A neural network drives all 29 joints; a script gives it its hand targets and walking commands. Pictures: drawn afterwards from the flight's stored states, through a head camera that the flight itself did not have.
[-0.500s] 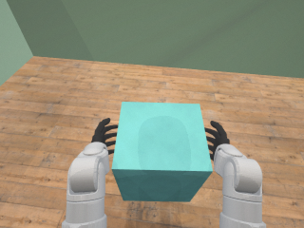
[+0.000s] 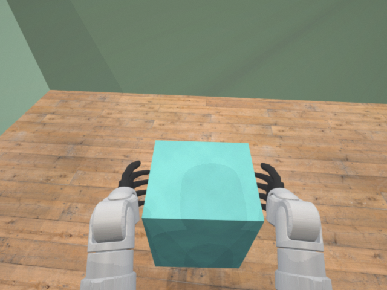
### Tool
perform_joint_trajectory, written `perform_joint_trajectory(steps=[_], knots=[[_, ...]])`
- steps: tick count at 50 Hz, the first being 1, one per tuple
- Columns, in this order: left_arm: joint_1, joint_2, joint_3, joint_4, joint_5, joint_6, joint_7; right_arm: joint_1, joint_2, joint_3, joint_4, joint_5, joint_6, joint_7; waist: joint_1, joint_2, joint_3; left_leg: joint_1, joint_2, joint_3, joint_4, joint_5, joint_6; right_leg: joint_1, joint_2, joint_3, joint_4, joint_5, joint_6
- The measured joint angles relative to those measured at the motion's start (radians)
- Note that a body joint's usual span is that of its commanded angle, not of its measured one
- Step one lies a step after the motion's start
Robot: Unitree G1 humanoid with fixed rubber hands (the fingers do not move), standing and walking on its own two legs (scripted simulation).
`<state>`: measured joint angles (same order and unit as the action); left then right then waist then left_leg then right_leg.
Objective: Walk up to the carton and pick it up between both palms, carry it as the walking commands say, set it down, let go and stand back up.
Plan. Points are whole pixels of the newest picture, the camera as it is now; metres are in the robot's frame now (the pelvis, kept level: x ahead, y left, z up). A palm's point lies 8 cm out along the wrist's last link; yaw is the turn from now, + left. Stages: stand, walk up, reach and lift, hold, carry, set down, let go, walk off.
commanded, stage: carry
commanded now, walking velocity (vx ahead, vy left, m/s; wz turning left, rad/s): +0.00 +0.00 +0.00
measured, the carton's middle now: (199, 207) +0.30 -0.02 +0.01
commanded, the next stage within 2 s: none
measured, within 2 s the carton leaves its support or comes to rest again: neither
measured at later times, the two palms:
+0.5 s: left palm (139, 190) +0.30 +0.11 +0.08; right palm (279, 195) +0.28 -0.18 +0.07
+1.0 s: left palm (111, 195) +0.31 +0.17 +0.07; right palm (249, 191) +0.29 -0.12 +0.07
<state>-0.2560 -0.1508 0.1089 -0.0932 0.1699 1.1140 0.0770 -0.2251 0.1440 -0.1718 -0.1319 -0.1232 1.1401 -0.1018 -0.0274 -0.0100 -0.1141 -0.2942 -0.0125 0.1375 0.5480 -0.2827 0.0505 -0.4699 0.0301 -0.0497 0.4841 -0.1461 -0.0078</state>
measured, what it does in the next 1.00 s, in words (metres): steps on the spot: right foot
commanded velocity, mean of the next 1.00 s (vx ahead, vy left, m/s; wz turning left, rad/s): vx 0.00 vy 0.00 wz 0.00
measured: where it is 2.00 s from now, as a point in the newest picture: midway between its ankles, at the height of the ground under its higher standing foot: outside the picture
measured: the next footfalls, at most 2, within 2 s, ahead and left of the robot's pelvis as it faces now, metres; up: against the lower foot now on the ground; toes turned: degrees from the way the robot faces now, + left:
right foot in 0.42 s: +0.11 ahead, -0.11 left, +0.00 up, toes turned +15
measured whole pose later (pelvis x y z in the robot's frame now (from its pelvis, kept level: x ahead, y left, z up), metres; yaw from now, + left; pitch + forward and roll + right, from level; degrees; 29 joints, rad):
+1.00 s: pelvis +0.01 +0.04 +0.00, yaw +0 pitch +3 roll -1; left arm -0.24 -0.15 0.10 0.00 0.17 0.93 0.08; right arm -0.21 0.14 -0.17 -0.04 -0.14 0.95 -0.08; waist -0.01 0.00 -0.10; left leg -0.31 -0.02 0.14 0.54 -0.28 0.09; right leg -0.38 -0.01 -0.02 0.49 -0.15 0.00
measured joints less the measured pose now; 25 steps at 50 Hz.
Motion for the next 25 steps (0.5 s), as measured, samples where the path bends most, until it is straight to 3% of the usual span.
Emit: perform_joint_trajectory(steps=[3, 5, 8, 10, 13, 15, 17, 20, 23, 25], knots=[[0.013, 0.003, -0.011, -0.028, -0.007, 0.004, 0.0, 0.012, -0.002, 0.01, -0.034, 0.003, 0.011, -0.002, 0.018, -0.006, -0.008, -0.009, -0.011, 0.014, 0.064, -0.013, -0.006, -0.038, -0.016, 0.012, 0.12, -0.034, -0.008], [0.022, 0.005, -0.017, -0.027, -0.008, 0.014, 0.0, 0.019, -0.003, 0.013, -0.034, 0.002, 0.024, -0.003, 0.032, 0.001, -0.023, -0.016, -0.01, 0.016, 0.116, -0.057, -0.013, -0.044, -0.02, 0.01, 0.157, -0.009, -0.033], [0.016, 0.004, -0.003, 0.065, 0.016, -0.004, -0.014, 0.012, -0.002, 0.002, 0.061, -0.018, 0.004, 0.009, 0.038, 0.008, -0.051, -0.029, -0.008, 0.01, 0.156, -0.135, -0.005, -0.045, -0.018, 0.003, 0.157, 0.022, -0.062], [0.001, 0.001, 0.019, 0.145, 0.024, -0.038, -0.022, 0.006, -0.001, -0.004, 0.122, -0.033, -0.022, 0.007, 0.025, 0.007, -0.043, -0.031, -0.007, -0.003, 0.15, -0.18, 0.033, -0.027, -0.014, -0.007, 0.112, 0.037, -0.052], [-0.013, -0.003, 0.038, 0.159, 0.019, -0.08, -0.024, -0.003, 0.0, -0.002, 0.126, -0.032, -0.056, 0.0, 0.004, -0.011, 0.007, -0.022, -0.001, -0.004, 0.109, -0.178, 0.076, 0.006, -0.002, -0.006, 0.018, 0.091, -0.02], [-0.014, -0.003, 0.042, 0.149, 0.021, -0.113, -0.026, -0.014, 0.002, -0.003, 0.129, -0.03, -0.092, 0.0, -0.011, -0.027, 0.035, -0.006, 0.004, 0.006, 0.059, -0.137, 0.072, 0.018, 0.005, 0.005, -0.024, 0.094, 0.03], [-0.011, -0.003, 0.035, 0.14, 0.02, -0.148, -0.026, -0.021, 0.004, -0.008, 0.119, -0.03, -0.12, 0.002, -0.035, -0.018, 0.044, -0.002, 0.016, 0.003, 0.019, -0.072, 0.052, -0.006, 0.013, 0.004, 0.036, -0.003, 0.063], [-0.009, -0.002, 0.003, 0.119, 0.023, -0.175, -0.021, -0.005, 0.002, -0.023, 0.081, -0.016, -0.146, 0.009, -0.033, 0.003, 0.019, -0.021, 0.026, -0.002, 0.021, 0.028, -0.007, 0.0, -0.005, 0.014, 0.176, -0.031, 0.028], [-0.003, 0.0, -0.001, 0.093, 0.022, -0.171, -0.018, 0.002, 0.0, -0.013, 0.07, -0.009, -0.156, 0.011, -0.004, 0.031, -0.002, -0.048, 0.051, 0.0, 0.082, -0.029, -0.034, 0.052, 0.01, 0.015, 0.106, -0.074, -0.043], [0.005, 0.001, -0.01, 0.067, 0.008, -0.149, -0.013, 0.018, -0.004, -0.006, 0.034, 0.005, -0.134, 0.004, 0.005, 0.041, 0.002, -0.048, 0.055, -0.01, 0.08, -0.04, -0.042, 0.056, 0.014, 0.005, 0.094, -0.052, -0.064]])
